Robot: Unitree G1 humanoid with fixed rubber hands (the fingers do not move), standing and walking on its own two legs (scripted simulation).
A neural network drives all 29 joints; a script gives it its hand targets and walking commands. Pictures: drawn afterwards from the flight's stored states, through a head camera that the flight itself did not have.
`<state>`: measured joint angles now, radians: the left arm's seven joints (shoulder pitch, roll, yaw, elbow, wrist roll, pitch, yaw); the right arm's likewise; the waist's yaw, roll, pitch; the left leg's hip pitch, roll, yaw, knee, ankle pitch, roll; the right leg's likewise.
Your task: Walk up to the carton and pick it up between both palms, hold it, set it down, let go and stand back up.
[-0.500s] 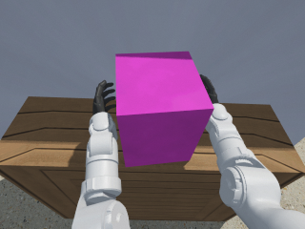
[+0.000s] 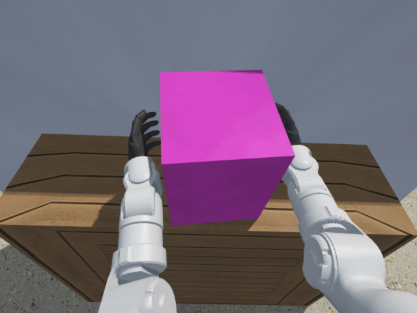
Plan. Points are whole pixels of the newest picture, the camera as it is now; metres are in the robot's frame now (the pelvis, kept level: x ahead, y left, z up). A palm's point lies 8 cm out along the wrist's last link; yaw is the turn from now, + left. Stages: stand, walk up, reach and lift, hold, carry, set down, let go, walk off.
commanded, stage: reach and lift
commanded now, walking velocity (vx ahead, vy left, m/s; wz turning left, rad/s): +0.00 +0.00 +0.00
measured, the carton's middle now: (214, 152) +0.43 +0.03 +0.09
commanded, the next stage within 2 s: none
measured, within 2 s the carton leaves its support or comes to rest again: neither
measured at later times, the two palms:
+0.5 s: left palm (124, 140) +0.38 +0.19 +0.15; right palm (281, 135) +0.42 -0.10 +0.15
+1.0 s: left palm (113, 123) +0.36 +0.19 +0.20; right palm (285, 128) +0.40 -0.09 +0.19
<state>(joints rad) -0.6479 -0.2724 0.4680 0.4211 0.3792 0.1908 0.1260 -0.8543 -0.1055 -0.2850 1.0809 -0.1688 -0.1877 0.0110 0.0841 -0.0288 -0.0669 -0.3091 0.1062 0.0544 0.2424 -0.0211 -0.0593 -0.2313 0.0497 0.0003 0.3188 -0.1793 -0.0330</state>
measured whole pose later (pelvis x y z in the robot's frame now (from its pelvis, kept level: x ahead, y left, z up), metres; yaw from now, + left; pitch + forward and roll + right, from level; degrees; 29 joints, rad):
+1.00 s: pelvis +0.00 +0.02 +0.00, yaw +4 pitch -4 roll -1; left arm -0.73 -0.09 0.32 0.29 0.30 0.57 0.09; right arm -0.83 -0.09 -0.06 0.85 0.15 0.10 -0.15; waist -0.02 -0.06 -0.02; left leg -0.17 0.06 0.01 0.30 -0.06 -0.03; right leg -0.03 0.01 -0.05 0.30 -0.20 0.00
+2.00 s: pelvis +0.01 +0.03 +0.00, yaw +4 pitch -4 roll -1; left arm -0.89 0.04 0.32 0.34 0.23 0.85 0.03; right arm -0.99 -0.15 0.03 0.73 0.38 0.52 -0.30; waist -0.08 -0.02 -0.12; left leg -0.17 0.05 0.01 0.37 -0.12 -0.02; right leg 0.00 0.00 -0.05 0.29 -0.22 0.02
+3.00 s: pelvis +0.01 +0.03 +0.00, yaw +3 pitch -3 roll -2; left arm -1.03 0.08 0.35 0.43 0.21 0.95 0.04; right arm -1.15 -0.20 0.06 0.84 0.47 0.64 -0.32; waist -0.07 0.00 -0.19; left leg -0.21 0.07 0.00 0.39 -0.14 -0.03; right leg -0.02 0.01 -0.05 0.29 -0.22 0.01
